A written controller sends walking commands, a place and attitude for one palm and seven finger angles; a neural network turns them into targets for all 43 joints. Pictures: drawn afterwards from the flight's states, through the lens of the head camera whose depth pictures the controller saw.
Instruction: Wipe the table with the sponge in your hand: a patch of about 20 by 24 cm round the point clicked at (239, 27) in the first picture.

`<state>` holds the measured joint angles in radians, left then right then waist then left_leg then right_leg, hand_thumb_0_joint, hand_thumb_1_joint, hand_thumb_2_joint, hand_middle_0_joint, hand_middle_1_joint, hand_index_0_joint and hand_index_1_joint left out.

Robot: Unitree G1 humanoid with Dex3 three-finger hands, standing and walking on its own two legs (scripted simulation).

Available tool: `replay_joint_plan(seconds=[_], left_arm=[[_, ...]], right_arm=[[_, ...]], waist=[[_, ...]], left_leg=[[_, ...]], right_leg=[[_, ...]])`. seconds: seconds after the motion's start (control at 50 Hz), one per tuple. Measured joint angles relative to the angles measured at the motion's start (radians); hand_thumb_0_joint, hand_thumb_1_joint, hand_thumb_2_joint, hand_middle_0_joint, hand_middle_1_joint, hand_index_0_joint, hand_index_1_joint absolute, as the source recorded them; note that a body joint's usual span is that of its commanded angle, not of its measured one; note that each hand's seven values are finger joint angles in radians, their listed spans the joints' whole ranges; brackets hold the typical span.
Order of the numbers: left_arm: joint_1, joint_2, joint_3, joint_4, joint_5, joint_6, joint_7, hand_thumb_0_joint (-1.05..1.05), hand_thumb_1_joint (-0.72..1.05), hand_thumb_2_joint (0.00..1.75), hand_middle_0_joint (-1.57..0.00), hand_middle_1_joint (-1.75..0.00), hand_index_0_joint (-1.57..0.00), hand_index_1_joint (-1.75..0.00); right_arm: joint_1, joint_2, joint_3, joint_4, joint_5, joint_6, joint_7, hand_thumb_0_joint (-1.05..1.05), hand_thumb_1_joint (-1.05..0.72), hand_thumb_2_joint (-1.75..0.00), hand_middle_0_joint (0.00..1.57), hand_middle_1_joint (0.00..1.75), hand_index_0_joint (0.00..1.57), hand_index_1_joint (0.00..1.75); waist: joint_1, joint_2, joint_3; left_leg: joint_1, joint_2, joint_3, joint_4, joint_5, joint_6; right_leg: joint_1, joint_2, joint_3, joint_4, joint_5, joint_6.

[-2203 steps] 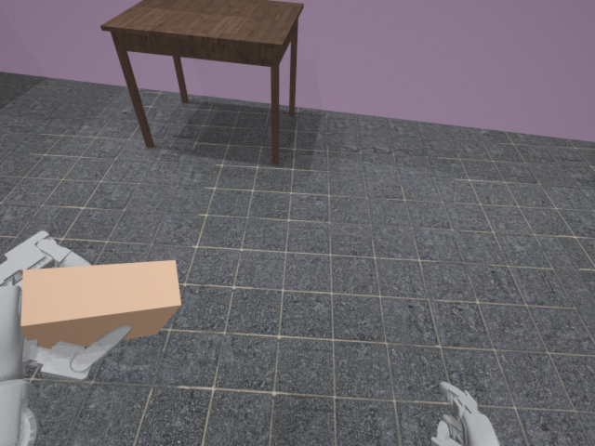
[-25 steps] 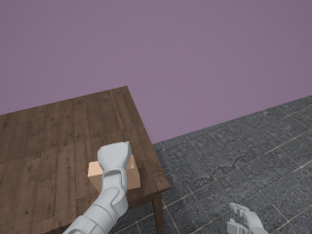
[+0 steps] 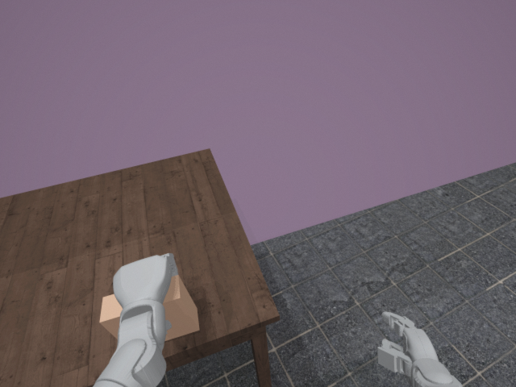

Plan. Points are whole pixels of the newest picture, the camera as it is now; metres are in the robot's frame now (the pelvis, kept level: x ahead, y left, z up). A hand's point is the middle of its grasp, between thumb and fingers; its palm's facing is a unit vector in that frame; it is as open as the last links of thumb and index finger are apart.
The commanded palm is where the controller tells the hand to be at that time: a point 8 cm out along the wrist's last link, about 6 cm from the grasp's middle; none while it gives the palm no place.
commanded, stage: wipe forward along the middle lane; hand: left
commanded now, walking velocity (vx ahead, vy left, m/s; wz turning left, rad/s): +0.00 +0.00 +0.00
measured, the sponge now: (157, 319) +0.25 +0.22 -0.05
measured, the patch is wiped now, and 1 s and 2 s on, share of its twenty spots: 1.00 1.00 1.00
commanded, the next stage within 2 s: slide back across to the first lane in 1.64 s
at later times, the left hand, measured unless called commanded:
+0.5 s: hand (150, 283) +0.29 +0.24 +0.00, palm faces -0.09 -0.05 -0.99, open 9.0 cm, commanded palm +0.27 +0.24 +0.03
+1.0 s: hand (148, 261) +0.34 +0.26 +0.00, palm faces -0.10 -0.02 -1.00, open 9.0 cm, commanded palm +0.32 +0.26 +0.03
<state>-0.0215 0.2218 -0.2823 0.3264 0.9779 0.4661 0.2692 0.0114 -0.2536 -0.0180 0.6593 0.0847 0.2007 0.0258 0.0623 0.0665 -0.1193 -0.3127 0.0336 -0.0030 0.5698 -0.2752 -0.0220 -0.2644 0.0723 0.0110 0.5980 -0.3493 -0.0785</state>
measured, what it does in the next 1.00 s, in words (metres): stands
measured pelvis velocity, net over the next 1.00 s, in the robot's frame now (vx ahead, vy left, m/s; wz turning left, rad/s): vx -0.04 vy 0.00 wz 0.02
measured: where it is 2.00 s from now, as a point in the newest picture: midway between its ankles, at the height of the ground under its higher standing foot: outside the picture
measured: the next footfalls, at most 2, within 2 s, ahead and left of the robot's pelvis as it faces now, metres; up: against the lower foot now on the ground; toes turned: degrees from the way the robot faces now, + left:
none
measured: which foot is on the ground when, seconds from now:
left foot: down 0.00-1.00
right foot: down 0.00-1.00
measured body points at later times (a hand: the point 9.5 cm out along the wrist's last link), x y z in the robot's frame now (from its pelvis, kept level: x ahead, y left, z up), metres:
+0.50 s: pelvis -0.02 +0.01 -0.01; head -0.02 -0.03 +0.44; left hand +0.29 +0.24 +0.05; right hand +0.16 -0.23 -0.13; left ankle +0.01 +0.15 -0.73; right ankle -0.02 -0.07 -0.73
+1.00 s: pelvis -0.04 +0.00 -0.02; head -0.01 -0.01 +0.43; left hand +0.34 +0.26 +0.05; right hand +0.10 -0.25 -0.15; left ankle +0.01 +0.15 -0.73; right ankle -0.02 -0.07 -0.73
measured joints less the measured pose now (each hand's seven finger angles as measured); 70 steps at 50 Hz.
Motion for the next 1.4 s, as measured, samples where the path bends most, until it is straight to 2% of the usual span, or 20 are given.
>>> replay_joint_plan(seconds=[0.1, 0.2, 0.3, 0.52, 0.78, 0.98, 1.26, 1.4], left_arm=[[0.014, 0.023, -0.001, -0.004, 0.01, -0.015, -0.013, 0.01, -0.44, 1.07, -0.82, -1.49, -0.85, -1.48], [-0.041, 0.018, 0.0, 0.046, 0.015, -0.041, -0.033, 0.0, -0.45, 1.07, -0.83, -1.48, -0.86, -1.47], [-0.101, 0.018, 0.03, 0.104, 0.031, -0.079, -0.019, -0.01, -0.47, 1.08, -0.86, -1.45, -0.88, -1.44], [-0.257, 0.026, 0.064, 0.275, 0.027, -0.082, 0.003, -0.01, -0.49, 1.08, -0.88, -1.43, -0.91, -1.42], [-0.399, 0.052, 0.111, 0.443, 0.028, -0.133, 0.025, 0.0, -0.51, 1.09, -0.9, -1.42, -0.92, -1.4], [-0.505, 0.095, 0.15, 0.559, 0.026, -0.159, 0.036, 0.0, -0.51, 1.1, -0.9, -1.42, -0.92, -1.41], [-0.608, 0.153, 0.187, 0.664, 0.029, -0.184, 0.025, 0.0, -0.51, 1.1, -0.89, -1.41, -0.92, -1.42], [-0.613, 0.171, 0.205, 0.676, 0.034, -0.196, 0.022, 0.0, -0.51, 1.1, -0.89, -1.42, -0.91, -1.42]], right_arm=[[0.009, -0.006, -0.006, -0.001, -0.004, -0.013, -0.004, 0.01, -0.9, -0.9, 0.2, 0.3, 0.2, 0.3], [0.015, -0.008, -0.01, 0.02, -0.008, -0.025, -0.022, 0.01, -0.9, -0.9, 0.2, 0.3, 0.2, 0.3], [0.038, 0.0, -0.013, 0.04, -0.013, -0.035, -0.035, 0.01, -0.9, -0.9, 0.2, 0.3, 0.2, 0.3], [0.096, -0.002, -0.013, 0.063, -0.008, -0.029, -0.05, 0.01, -0.9, -0.9, 0.2, 0.3, 0.2, 0.3], [0.137, -0.013, -0.02, 0.06, -0.01, -0.027, -0.06, 0.01, -0.9, -0.9, 0.2, 0.3, 0.2, 0.3], [0.153, -0.006, -0.011, 0.057, -0.009, -0.03, -0.062, 0.01, -0.9, -0.9, 0.2, 0.3, 0.2, 0.3], [0.191, -0.01, -0.009, 0.065, -0.011, -0.034, -0.057, 0.01, -0.9, -0.9, 0.2, 0.3, 0.2, 0.3], [0.21, -0.014, -0.013, 0.066, -0.012, -0.029, -0.048, 0.01, -0.9, -0.9, 0.2, 0.3, 0.2, 0.3]], waist=[[0.002, 0.008, 0.01], [0.002, 0.01, 0.021], [0.001, 0.008, 0.014], [-0.03, 0.004, 0.001], [-0.056, -0.001, -0.016], [-0.082, -0.007, -0.02], [-0.109, -0.011, -0.028], [-0.118, -0.013, -0.039]], left_leg=[[-0.007, -0.003, -0.009, 0.006, 0.001, 0.001], [-0.036, -0.01, -0.018, 0.019, 0.005, 0.004], [-0.079, -0.013, -0.02, 0.04, 0.006, 0.004], [-0.165, -0.013, -0.026, 0.09, 0.002, 0.004], [-0.258, -0.008, -0.031, 0.144, -0.003, 0.009], [-0.314, -0.001, -0.039, 0.172, -0.007, 0.014], [-0.37, 0.005, -0.04, 0.195, -0.021, 0.012], [-0.38, 0.007, -0.033, 0.198, -0.031, 0.01]], right_leg=[[-0.002, -0.003, -0.008, 0.0, 0.001, 0.002], [-0.027, -0.009, -0.018, 0.014, 0.001, 0.005], [-0.072, -0.012, -0.02, 0.04, -0.002, 0.007], [-0.154, -0.011, -0.028, 0.087, -0.006, 0.009], [-0.244, -0.004, -0.033, 0.134, -0.006, 0.01], [-0.294, 0.004, -0.041, 0.149, -0.003, 0.008], [-0.342, 0.01, -0.04, 0.152, -0.007, 0.013], [-0.347, 0.011, -0.032, 0.142, -0.008, 0.02]])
